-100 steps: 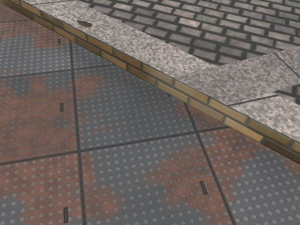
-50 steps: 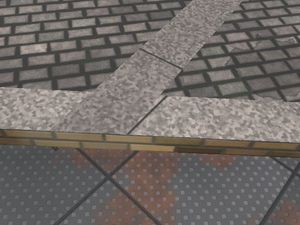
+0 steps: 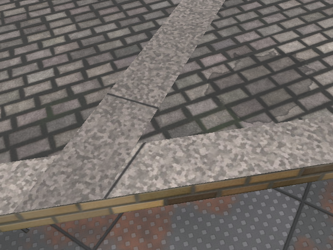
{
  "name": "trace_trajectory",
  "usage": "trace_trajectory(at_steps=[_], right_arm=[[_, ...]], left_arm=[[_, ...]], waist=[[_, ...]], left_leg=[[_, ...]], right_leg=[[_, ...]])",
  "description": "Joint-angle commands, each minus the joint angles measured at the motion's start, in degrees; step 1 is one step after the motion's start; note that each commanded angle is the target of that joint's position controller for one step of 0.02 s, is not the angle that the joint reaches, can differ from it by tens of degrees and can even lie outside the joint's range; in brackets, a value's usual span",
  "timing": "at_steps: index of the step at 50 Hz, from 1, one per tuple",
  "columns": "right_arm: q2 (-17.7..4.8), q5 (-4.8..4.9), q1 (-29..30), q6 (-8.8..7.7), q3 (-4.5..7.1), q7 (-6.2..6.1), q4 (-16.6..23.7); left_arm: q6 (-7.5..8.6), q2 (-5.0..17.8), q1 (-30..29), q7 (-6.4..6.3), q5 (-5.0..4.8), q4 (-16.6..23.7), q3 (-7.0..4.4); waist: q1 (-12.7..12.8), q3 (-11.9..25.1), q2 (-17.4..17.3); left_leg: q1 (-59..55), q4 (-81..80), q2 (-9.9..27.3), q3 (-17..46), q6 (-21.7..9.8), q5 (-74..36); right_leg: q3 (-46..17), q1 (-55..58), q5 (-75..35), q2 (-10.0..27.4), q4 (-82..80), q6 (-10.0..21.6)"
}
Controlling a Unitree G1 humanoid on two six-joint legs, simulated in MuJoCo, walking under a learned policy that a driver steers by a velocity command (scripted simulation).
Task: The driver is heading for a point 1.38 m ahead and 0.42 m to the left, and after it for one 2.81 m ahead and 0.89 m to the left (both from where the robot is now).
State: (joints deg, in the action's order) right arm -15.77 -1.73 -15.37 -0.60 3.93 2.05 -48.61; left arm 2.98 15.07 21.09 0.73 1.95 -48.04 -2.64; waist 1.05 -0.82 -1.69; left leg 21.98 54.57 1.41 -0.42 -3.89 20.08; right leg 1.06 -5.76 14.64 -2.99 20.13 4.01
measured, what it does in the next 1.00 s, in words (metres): walks ahead: left foot, then right foot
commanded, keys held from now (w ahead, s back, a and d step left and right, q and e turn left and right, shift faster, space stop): w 0.74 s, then w+q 0.26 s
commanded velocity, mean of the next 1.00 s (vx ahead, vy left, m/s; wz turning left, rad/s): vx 0.48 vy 0.00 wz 0.06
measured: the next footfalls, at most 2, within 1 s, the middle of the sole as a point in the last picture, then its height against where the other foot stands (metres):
left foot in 0.28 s outside the picture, level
right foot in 0.82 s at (191, 235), level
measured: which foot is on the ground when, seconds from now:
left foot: up 0.00-0.26, down 0.28-0.80, up 0.82-1.00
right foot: down 0.00-0.28, up 0.30-0.80, down 0.82-1.00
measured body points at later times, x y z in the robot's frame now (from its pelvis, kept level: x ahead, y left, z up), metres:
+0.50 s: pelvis +0.26 +0.07 +0.00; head +0.28 +0.08 +0.45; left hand +0.32 +0.33 -0.15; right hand +0.30 -0.20 -0.13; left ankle +0.26 +0.12 -0.75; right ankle +0.26 -0.08 -0.67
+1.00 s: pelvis +0.52 +0.04 -0.01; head +0.53 +0.03 +0.44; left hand +0.51 +0.29 -0.15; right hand +0.60 -0.20 -0.15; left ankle +0.47 +0.15 -0.56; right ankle +0.53 -0.03 -0.75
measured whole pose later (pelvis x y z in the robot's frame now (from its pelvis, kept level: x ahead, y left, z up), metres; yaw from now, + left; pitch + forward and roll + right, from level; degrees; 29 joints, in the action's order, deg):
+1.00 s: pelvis +0.52 +0.04 -0.01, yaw +6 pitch -1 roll -1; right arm -11.8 -1.3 -16.1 -1.1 2.3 0.6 -52.4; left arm 4.5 11.7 18.9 -0.7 1.6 -59.2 -2.0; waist -0.8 -0.9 -2.2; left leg 38.7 93.9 1.1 0.1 -5.5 18.3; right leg 9.3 -11.4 13.0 -1.8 24.5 4.8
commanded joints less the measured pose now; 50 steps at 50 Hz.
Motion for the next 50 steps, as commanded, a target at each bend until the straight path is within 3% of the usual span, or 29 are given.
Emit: trace_trajectory(at_steps=[1, 5, 7, 10, 12, 13, 14, 15, 16, 17, 18, 19, 21, 24, 28, 32, 34, 36, 38, 39, 40, 41, 42, 43, 44, 45, 46, 48, 50], right_arm=[[-3.7, -0.59, 5.5, -1.14, 0.43, 0.73, 4.6], [-2.1, -0.44, 13.8, -1.17, -0.77, 1.34, 7.5], [-2.1, -0.11, 17.0, -1.18, -1.15, 1.48, 8.6], [-3.3, 0.07, 17.2, -1.17, -0.94, 0.85, 9.0], [-4.5, -0.13, 11.9, -1.48, -0.30, 0.00, 7.3], [-5.1, -0.36, 4.7, -1.84, 0.23, -0.63, 4.8], [-7.3, -1.17, -4.5, -2.44, 1.08, -1.41, 1.8], [-13.1, -2.45, -12.8, -2.79, 2.37, -2.15, 0.8], [-15.6, -1.10, -12.1, -2.52, 2.75, -1.69, 0.2], [-11.6, 0.71, -4.7, -2.22, 1.94, -1.47, 0.8], [-7.6, 1.24, 0.9, -2.40, 0.88, -1.20, 1.9], [-5.5, 1.07, 2.9, -2.89, 0.23, -1.03, 1.8], [-3.6, 0.94, 2.3, -3.94, -0.50, -1.24, 0.3], [-4.0, 1.37, -2.0, -5.12, -0.59, -1.23, -2.5], [-3.6, 1.37, -7.2, -5.03, -0.97, -1.49, -5.3], [-3.7, 1.02, -9.7, -4.96, -1.42, -1.86, -6.8], [-3.1, 0.34, -12.2, -4.74, -1.64, -2.35, -7.9], [-2.9, 0.19, -12.6, -4.55, -1.85, -2.79, -8.5], [-3.9, 0.00, -10.8, -4.45, -1.76, -3.26, -8.3], [-4.4, 0.06, -9.6, -4.45, -1.69, -3.18, -8.1], [-5.0, 1.27, -6.4, -4.33, -1.46, -2.72, -7.4], [-3.2, 2.51, -5.1, -4.83, -2.02, -2.10, -5.3], [4.5, 2.85, -12.7, -4.45, -3.21, -2.11, -4.8], [-0.8, 1.57, -12.3, -3.04, -1.85, -2.75, -6.5], [-1.4, 0.41, -7.8, -2.65, -1.41, -2.53, -5.4], [-0.9, 0.08, -5.5, -2.60, -1.09, -2.09, -4.2], [0.4, -0.03, -4.9, -2.07, -0.99, -1.65, -3.9], [4.2, 0.05, -4.2, -0.64, -1.53, -0.78, -2.4], [7.9, 0.75, 3.2, 0.26, -2.71, -1.39, 2.2]], left_arm=[[1.79, 6.4, 1.8, -0.46, -0.52, 0.7, -1.13], [1.95, 6.4, 4.5, -0.44, -1.04, -2.7, -0.82], [2.02, 7.2, 5.1, -0.32, -0.89, -4.0, -0.91], [2.04, 8.4, 5.1, -0.49, -1.07, -5.7, -1.08], [1.95, 9.3, 3.3, -0.63, -1.03, -6.4, -1.21], [1.68, 9.5, 2.7, -0.69, -1.09, -6.7, -1.19], [1.61, 8.6, 2.9, -0.76, -1.00, -6.7, -0.80], [1.57, 3.8, 5.2, -0.65, -1.61, -4.8, 0.53], [1.49, 2.7, 9.0, -0.56, -1.65, -5.2, 0.40], [1.18, 6.7, 4.5, -0.61, -0.54, -5.2, -0.63], [1.36, 6.6, 1.7, -0.09, -0.53, -4.9, -0.67], [1.34, 5.1, 0.4, 0.11, -0.60, -5.0, -0.32], [0.38, 3.2, 1.5, 0.48, 0.39, -6.2, 0.23], [-0.31, 2.3, -1.4, 1.06, 0.45, -5.8, 0.33], [-0.63, 2.2, -11.7, 1.45, 0.43, -2.9, 0.44], [-0.23, 0.5, -20.6, 1.50, -0.14, -0.2, 1.45], [-0.51, -0.2, -19.9, 0.74, -0.40, -0.8, 1.92], [-0.35, 0.1, -20.7, 0.13, -0.21, -0.5, 1.91], [-0.05, 1.3, -17.1, -0.84, 0.24, -1.0, 1.30], [0.43, 1.9, -10.2, -1.41, -0.06, -3.0, 0.74], [1.32, 2.1, 1.1, -1.90, -0.08, -6.4, 0.16], [1.93, 8.2, 9.8, -2.62, 1.16, -8.2, -1.59], [1.61, 14.2, 7.9, -2.13, 1.78, -7.5, -2.81], [0.43, 12.3, 5.7, -1.49, -0.90, -7.9, -3.36], [0.15, 6.1, 0.0, -1.22, -1.07, -7.0, -1.80], [0.28, 1.9, -2.8, -0.91, -0.79, -6.9, -0.67], [0.73, -0.7, -2.4, -1.13, -0.54, -7.9, 0.13], [1.86, -1.9, 0.1, -1.69, -0.44, -10.2, 0.65], [3.03, -1.0, 3.4, -1.34, -0.05, -12.0, 0.81]], waist=[[0.6, -3.3, 6.9], [1.7, -4.8, 7.6], [2.2, -5.5, 8.3], [1.1, -5.9, 7.3], [-2.1, -3.3, 6.2], [-5.5, 0.6, 4.8], [-8.7, 5.9, 3.4], [-10.1, 13.3, -6.5], [-6.9, 15.2, -14.2], [-4.2, 5.7, -6.3], [-2.2, 0.1, -2.8], [-1.0, -1.5, -1.6], [0.8, -1.1, -2.3], [1.0, -1.3, -1.6], [-1.2, -4.0, -1.2], [-3.0, -4.2, -1.5], [-3.3, -2.2, -3.4], [-3.0, -3.2, -2.3], [-0.7, -1.9, -2.4], [2.2, 1.1, -2.4], [8.1, 5.5, -1.2], [10.2, 11.7, 3.6], [2.9, 13.9, 14.4], [4.2, 13.5, 5.3], [2.1, 3.6, 3.3], [1.0, -1.7, 4.4], [-0.2, -4.2, 5.0], [-2.1, -5.2, 5.3], [-1.7, -5.8, 4.1]], left_leg=[[16.6, 0.2, 2.5, 0.2, 1.0, -5.1], [15.5, -10.1, 2.1, -2.5, 3.5, -10.2], [11.1, -16.1, 1.3, -3.5, 3.1, -12.9], [5.0, -19.8, 0.3, -4.2, 0.8, -14.3], [-2.5, -22.0, -2.1, -5.0, -1.3, -12.1], [-10.9, -24.8, -3.8, -5.8, -2.5, -12.3], [-23.2, -25.8, -1.7, -3.3, -4.0, -10.5], [-36.4, -30.1, 14.6, 17.2, -7.6, 3.3], [-38.0, -41.6, 22.6, 41.8, -11.8, 9.7], [-29.2, -43.3, 19.6, 36.0, -10.1, 16.0], [-21.2, -44.3, 17.2, 27.8, -8.9, 11.6], [-17.0, -45.5, 14.3, 21.6, -7.6, 3.2], [-13.2, -46.4, 11.1, 13.4, -6.2, -10.7], [-14.2, -47.3, 10.0, 8.8, -6.8, -20.2], [-17.5, -48.3, 8.7, 5.2, -6.5, -25.7], [-18.8, -46.4, 6.9, 1.6, -4.9, -36.6], [-21.7, -43.8, 8.2, 1.1, -5.7, -40.0], [-23.6, -41.1, 9.5, 1.5, -6.2, -46.4], [-25.5, -34.1, 10.5, 2.2, -6.1, -61.7], [-25.6, -26.1, 9.4, 2.8, -5.9, -67.9], [-20.4, -14.1, 7.7, 2.2, -5.3, -65.0], [-8.0, 1.2, 3.7, 1.0, -3.4, -40.3], [9.1, 20.9, -5.5, -0.5, -1.4, 10.2], [13.8, 28.3, -3.7, 3.9, -2.0, 6.6], [18.5, 31.3, -0.9, 2.8, -2.1, 2.3], [20.9, 33.6, 0.4, 1.3, -2.2, 0.5], [21.9, 36.4, 1.1, 1.3, -1.9, -1.4], [24.0, 42.9, 1.3, 1.0, -1.4, -3.6], [35.8, 54.0, 0.7, 1.4, -1.9, -1.8]], right_leg=[[-15.6, 10.0, -8.4, 14.5, -12.7, 7.3], [-9.4, 7.5, -17.4, 13.3, -12.6, 7.4], [-7.9, 4.9, -19.1, 13.2, -12.6, 6.8], [-7.6, 4.0, -24.5, 15.6, -11.9, 6.0], [-5.5, 5.3, -40.2, 15.3, -4.5, 4.5], [-3.4, 4.8, -46.9, 13.6, 4.8, 3.4], [-1.6, -1.2, -41.9, 10.8, 17.2, 2.4], [1.7, -14.3, -17.2, 5.4, 37.4, 0.6], [-3.2, -25.9, 15.8, -2.9, 49.2, 0.5], [-6.8, -29.1, 10.3, 2.2, 51.3, 1.7], [-5.5, -27.9, 4.4, 4.8, 48.8, 1.8], [-4.7, -25.7, 1.4, 6.6, 46.1, 1.6], [-3.9, -20.9, -0.8, 8.0, 43.7, 0.3], [-2.2, -23.6, -2.9, 8.6, 41.8, -1.2], [0.1, -31.7, -9.3, 9.4, 34.9, -3.2], [2.9, -28.5, -14.2, 6.8, 21.2, -3.6], [4.1, -26.0, -12.4, 5.4, 21.0, -2.8], [4.1, -25.0, -10.2, 4.5, 18.7, -1.2], [4.6, -20.0, -4.0, 2.2, 16.0, 1.2], [4.5, -13.1, -3.5, 0.2, 13.0, 2.2], [3.6, 0.0, -11.8, 1.3, 5.1, 3.7], [-8.5, 15.0, -9.9, 12.8, 1.4, 5.3], [-29.9, 24.3, -26.0, 29.2, 1.3, 10.7], [-32.6, 18.7, -2.8, 28.2, -3.5, 14.1], [-27.0, 10.1, 15.2, 25.2, -7.8, 12.3], [-22.9, 4.2, 19.8, 22.4, -10.7, 9.7], [-17.7, 0.4, 16.9, 20.0, -11.6, 7.5], [-10.1, -5.2, 10.4, 18.1, -11.1, 4.9], [-7.5, -5.5, 6.2, 19.6, -10.3, 4.8]])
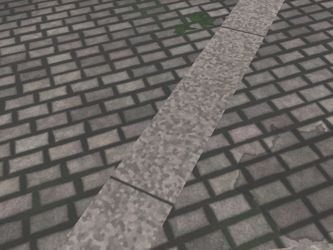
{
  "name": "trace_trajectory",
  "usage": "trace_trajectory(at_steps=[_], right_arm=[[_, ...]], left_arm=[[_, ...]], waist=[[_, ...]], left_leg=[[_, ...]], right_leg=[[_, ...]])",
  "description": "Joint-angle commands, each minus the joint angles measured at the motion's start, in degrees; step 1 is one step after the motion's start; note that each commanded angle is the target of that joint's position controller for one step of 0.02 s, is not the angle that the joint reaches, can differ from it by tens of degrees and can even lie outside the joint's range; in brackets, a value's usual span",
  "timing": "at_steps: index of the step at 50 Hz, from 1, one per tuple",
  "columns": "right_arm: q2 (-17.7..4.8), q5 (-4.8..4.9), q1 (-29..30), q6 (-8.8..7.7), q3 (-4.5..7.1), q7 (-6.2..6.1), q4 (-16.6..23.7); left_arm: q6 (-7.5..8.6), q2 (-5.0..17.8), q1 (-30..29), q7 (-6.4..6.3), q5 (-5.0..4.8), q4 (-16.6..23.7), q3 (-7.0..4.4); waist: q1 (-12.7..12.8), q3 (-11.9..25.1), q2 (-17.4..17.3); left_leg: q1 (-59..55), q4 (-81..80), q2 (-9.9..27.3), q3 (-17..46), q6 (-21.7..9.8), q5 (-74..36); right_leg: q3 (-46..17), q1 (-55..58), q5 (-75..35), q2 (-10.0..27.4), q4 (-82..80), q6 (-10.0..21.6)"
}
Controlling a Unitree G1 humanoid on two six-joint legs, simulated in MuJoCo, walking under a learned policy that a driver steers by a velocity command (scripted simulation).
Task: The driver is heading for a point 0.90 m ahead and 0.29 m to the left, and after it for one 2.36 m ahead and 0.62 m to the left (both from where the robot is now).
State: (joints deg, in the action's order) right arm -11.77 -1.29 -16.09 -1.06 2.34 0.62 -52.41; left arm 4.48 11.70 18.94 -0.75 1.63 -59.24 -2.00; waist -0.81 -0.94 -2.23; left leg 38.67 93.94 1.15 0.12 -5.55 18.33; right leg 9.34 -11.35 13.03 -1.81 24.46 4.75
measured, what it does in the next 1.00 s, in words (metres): climbs, turning left: left foot 0.14 m higher, then right foot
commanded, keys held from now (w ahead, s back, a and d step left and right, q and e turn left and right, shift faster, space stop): w+q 0.90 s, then w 0.10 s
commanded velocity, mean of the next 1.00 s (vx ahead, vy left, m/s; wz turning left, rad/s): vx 0.50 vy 0.00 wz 0.54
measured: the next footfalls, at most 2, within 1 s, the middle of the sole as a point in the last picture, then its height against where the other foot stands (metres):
left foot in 0.30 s outside the picture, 0.14 m higher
right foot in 0.80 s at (159, 187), level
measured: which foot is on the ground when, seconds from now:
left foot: up 0.00-0.28, down 0.30-0.80, up 0.82-1.00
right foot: down 0.00-0.30, up 0.32-0.78, down 0.80-1.00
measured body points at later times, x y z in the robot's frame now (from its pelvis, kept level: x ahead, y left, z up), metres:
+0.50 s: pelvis +0.30 +0.07 +0.09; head +0.31 +0.07 +0.54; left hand +0.35 +0.33 -0.02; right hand +0.33 -0.18 -0.06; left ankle +0.29 +0.09 -0.60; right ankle +0.35 -0.12 -0.38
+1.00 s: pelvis +0.62 +0.13 +0.14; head +0.63 +0.14 +0.59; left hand +0.55 +0.40 +0.02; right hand +0.85 -0.04 +0.03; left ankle +0.52 +0.23 -0.47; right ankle +0.68 +0.05 -0.60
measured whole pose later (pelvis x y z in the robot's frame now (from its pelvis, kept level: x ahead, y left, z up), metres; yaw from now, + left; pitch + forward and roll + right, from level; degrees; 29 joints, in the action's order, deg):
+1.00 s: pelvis +0.62 +0.13 +0.14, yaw +35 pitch +2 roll -2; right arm -15.5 2.5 -16.4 -3.4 3.3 -0.2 -44.9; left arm 6.1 13.4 13.5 -0.5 0.0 -50.2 -2.2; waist 0.5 1.2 -2.0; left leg 36.8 78.1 1.4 4.1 -2.2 16.7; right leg 7.9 -13.2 9.6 -0.9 20.5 2.2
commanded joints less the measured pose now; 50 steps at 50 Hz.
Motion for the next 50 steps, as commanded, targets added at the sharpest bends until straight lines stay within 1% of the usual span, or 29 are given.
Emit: trace_trajectory(at_steps=[1, 4, 8, 9, 10, 12, 13, 15, 16, 17, 18, 19, 20, 21, 22, 24, 27, 29, 33, 36, 39, 40, 41, 42, 43, 44, 45, 47, 50], right_arm=[[5.8, 0.62, 7.8, 1.47, -1.89, -1.28, 8.3], [6.4, 0.66, 15.4, 1.66, -3.49, -3.40, 16.1], [6.0, -0.15, 22.7, 1.61, -5.22, -2.32, 23.5], [5.4, -0.54, 20.6, 1.85, -5.60, -1.21, 23.9], [5.7, 0.23, 22.6, 2.36, -6.20, -0.55, 24.5], [3.6, 1.17, 18.1, 2.90, -5.48, -0.41, 21.0], [2.5, 1.17, 12.2, 2.98, -4.76, -0.45, 20.1], [-2.6, -0.20, -0.3, 1.89, -2.77, 0.70, 16.9], [-7.4, 0.22, -1.2, 1.38, -0.58, 0.78, 15.3], [-11.9, -2.13, -23.4, 1.22, -0.80, 1.55, 5.5], [-17.2, -3.42, -27.2, 0.25, 2.51, 2.00, 3.3], [-15.0, -3.18, -17.9, -0.90, 2.60, 3.05, 0.9], [-10.0, -2.13, -9.3, -2.93, 1.52, 4.21, -1.3], [-3.8, -2.66, -4.0, -4.03, -0.56, 4.47, -3.1], [0.6, -4.99, -0.1, -4.37, -2.43, 5.21, -4.5], [0.1, -3.71, 7.8, -7.08, -2.87, 5.92, -1.6], [-4.5, -4.05, -3.1, -9.50, -2.40, 3.69, -2.7], [-6.6, -3.52, -10.5, -9.68, -1.85, 2.52, -2.8], [-6.3, -0.06, -16.3, -8.90, -0.88, 4.87, -2.4], [-9.3, -0.36, -21.0, -7.16, 0.90, 5.64, -3.8], [-11.7, -1.68, -16.1, -6.50, 2.32, 5.07, -2.1], [-10.1, -2.50, -12.8, -6.84, 1.68, 5.19, -0.4], [-2.5, -3.50, -19.4, -7.74, -0.44, 4.40, 1.0], [1.8, -2.99, -21.8, -8.11, -2.32, 4.53, 1.4], [-5.1, -1.07, -11.7, -7.07, -0.02, 5.04, 2.7], [-9.4, 5.53, -2.7, -5.55, 0.93, 1.04, 8.1], [-8.5, 5.12, -0.1, -4.49, 0.96, -0.62, 9.2], [-5.7, 4.27, -3.6, -2.93, 1.09, -1.52, 10.3], [-3.0, 4.03, -3.2, -1.58, 0.90, -1.49, 11.7]], left_arm=[[2.01, 2.0, 8.9, 0.50, 0.48, -1.9, 0.32], [2.84, 2.2, 9.1, 1.43, 0.55, -3.3, 1.49], [2.62, 3.4, 11.7, -0.09, -0.09, -4.8, 2.57], [2.17, 5.6, 10.6, -1.28, -0.74, -3.8, 2.17], [1.33, 4.3, 11.5, -1.88, -2.39, -4.3, 2.47], [1.23, 7.1, 12.3, -2.72, -4.07, -0.9, 2.43], [0.90, 12.8, 11.4, -2.85, -2.92, 0.4, 0.69], [-0.55, 15.6, 8.3, -1.33, -2.45, 4.2, -1.55], [-0.08, 12.0, 8.4, -0.41, -1.61, 7.9, -1.51], [-0.78, 5.7, 18.7, 7.99, 11.88, 2.7, -0.14], [0.52, 8.8, 11.0, 9.48, 5.19, 7.2, -2.84], [2.02, 6.3, 4.8, 8.01, 1.88, 10.1, -1.80], [2.94, 3.1, 1.0, 6.22, 2.86, 13.8, 0.11], [2.37, 0.7, -0.8, 4.79, 4.17, 16.4, 1.76], [0.88, 0.3, -0.6, 3.95, 2.86, 16.9, 2.71], [-0.17, 3.1, -0.5, 2.57, 1.01, 17.8, 2.40], [2.13, 5.5, -9.7, 2.30, 0.74, 21.4, 2.14], [2.29, 5.0, -14.5, 2.29, 0.49, 22.7, 1.98], [-1.56, 2.1, -27.4, 3.17, 2.06, 26.8, 2.81], [-1.82, 3.4, -33.3, 3.93, 1.58, 27.3, 2.41], [-0.29, 7.7, -25.6, 2.08, -0.78, 23.9, 0.66], [0.84, 9.3, -10.9, 1.22, -2.13, 19.7, -0.12], [1.85, 11.8, 2.3, 0.88, -0.95, 15.8, -0.71], [2.08, 9.7, 11.9, 1.20, 0.31, 13.5, -0.47], [1.70, 8.9, 13.0, 0.02, 2.30, 11.7, -1.22], [1.28, 11.2, -1.6, -1.76, -2.02, 15.7, -2.45], [1.88, 8.3, -7.3, -1.77, -2.83, 16.5, -1.41], [2.87, 4.1, -9.0, -0.50, -1.52, 14.2, -0.13], [3.01, 3.7, -9.4, 1.05, -1.53, 11.4, -0.54]], waist=[[1.6, -5.0, 6.8], [-1.3, -7.5, 5.4], [-2.0, -6.7, 2.8], [-3.1, -3.8, 3.7], [-2.3, -1.9, 5.6], [-3.0, 8.1, 3.8], [-6.0, 11.4, 9.9], [-10.1, 20.6, 17.2], [-8.7, 22.1, 10.6], [-9.1, 22.3, -8.1], [-12.2, 8.9, -2.9], [-7.6, -0.5, 4.9], [-2.6, -0.7, 5.8], [1.6, 1.7, 6.9], [6.4, 1.2, 8.2], [10.6, 0.0, 3.8], [4.7, 3.8, -0.6], [0.8, 4.5, -3.3], [-2.3, 0.0, -3.7], [-3.5, -2.1, -2.7], [1.8, 2.9, -2.3], [7.1, 12.9, -0.7], [6.7, 27.0, 10.9], [9.8, 34.8, 22.9], [12.0, 19.6, 8.8], [8.4, 11.8, 3.6], [5.5, 6.9, 1.0], [0.6, 3.7, 5.9], [-1.7, -0.6, 6.7]], left_leg=[[26.2, 27.7, -0.8, -0.8, -1.1, 3.9], [38.5, 32.1, -0.4, 2.8, -2.9, 7.0], [34.2, 11.0, -0.2, -4.1, -1.3, 3.7], [26.9, 1.1, 2.2, -6.6, -0.9, 3.4], [17.7, -8.0, 2.1, -10.4, -1.5, 4.5], [-1.8, -16.0, -5.5, -19.0, -2.7, 4.9], [-2.7, -21.9, -6.2, -17.9, -4.0, 8.5], [-13.7, -36.0, -9.3, -8.6, -8.8, 13.1], [-25.8, -48.3, -3.6, 12.5, -11.8, 21.5], [-48.1, -64.1, 7.3, 50.4, -20.6, -12.7], [-41.7, -69.4, 10.9, 53.9, -9.1, -4.4], [-31.8, -67.7, 10.5, 45.2, -4.6, -2.0], [-26.3, -66.2, 8.5, 37.0, -5.6, -1.9], [-23.3, -65.6, 6.5, 29.5, -6.0, 1.2], [-16.0, -66.8, 5.3, 26.4, -4.0, 0.9], [-2.7, -71.5, 1.0, 16.3, -0.7, 0.1], [-0.8, -71.6, -6.7, 7.7, 2.5, -10.9], [-10.5, -71.9, -4.8, 10.5, -0.3, -24.1], [-28.8, -75.1, 2.4, 18.6, -6.0, -28.6], [-37.4, -73.3, 6.2, 21.7, -6.1, -36.6], [-36.7, -67.2, 6.3, 21.4, -1.8, -59.4], [-29.6, -57.4, 3.6, 18.9, 1.4, -62.6], [-14.1, -41.2, -3.8, 17.1, 5.0, -43.0], [7.0, -19.2, -12.8, 12.6, 9.1, 14.1], [14.3, -9.6, -7.6, 9.9, 5.5, 10.4], [10.3, -8.9, -2.5, 9.1, 5.1, 3.8], [8.1, -10.6, -0.1, 7.5, 4.4, 0.0], [3.4, -10.5, 2.5, 7.0, 3.6, -2.5], [3.4, -17.9, 4.6, 6.9, 3.0, -3.9]], right_leg=[[-16.0, 1.4, 5.7, 19.9, -15.4, 5.6], [-11.1, 0.0, 9.8, 19.8, -17.8, 3.0], [-2.9, -2.1, -1.7, 13.5, -20.0, 0.4], [-0.8, -1.2, -11.1, 14.3, -23.2, 2.0], [1.5, -1.1, -21.7, 13.2, -26.7, 3.3], [5.6, 5.2, -84.2, 14.0, -15.4, 3.2], [5.5, 13.5, -99.2, 17.2, -5.4, 2.9], [4.3, 21.4, -97.0, 19.6, 19.8, 2.7], [3.2, 4.9, -67.4, 15.9, 37.3, 0.6], [-13.2, -29.3, -9.2, -0.6, 71.5, 1.4], [-30.7, -45.1, -10.8, -3.6, 87.2, 3.1], [-30.9, -52.4, -14.1, -3.7, 93.2, 3.2], [-27.2, -53.1, -10.4, -2.3, 93.8, 3.8], [-25.7, -55.3, -9.5, -0.9, 95.1, 5.5], [-24.8, -54.7, -13.7, 1.8, 94.5, 6.6], [-18.8, -46.6, -13.5, 5.8, 84.1, 4.7], [-11.8, -35.3, -12.7, 4.6, 67.0, -0.8], [-10.4, -35.5, -11.1, 3.9, 54.4, -6.0], [-10.4, -34.3, -13.7, 3.9, 19.0, -8.7], [-8.6, -31.7, -13.8, 1.7, 7.0, -6.9], [-7.7, -13.3, -16.2, 0.5, 2.9, -1.9], [-10.0, 8.3, -20.7, 3.8, 9.2, 3.1], [-20.6, 37.2, -37.7, 14.4, 15.5, 14.4], [-44.8, 55.4, -29.3, 28.1, 6.3, 25.8], [-43.9, 41.2, -15.2, 26.4, -1.5, 16.5], [-36.8, 25.7, -15.6, 26.7, -3.2, 9.8], [-30.0, 15.4, -16.8, 23.4, -7.6, 7.3], [-21.5, 5.7, -10.7, 18.5, -13.8, 6.1], [-12.6, -2.8, -10.6, 14.8, -17.4, 6.1]])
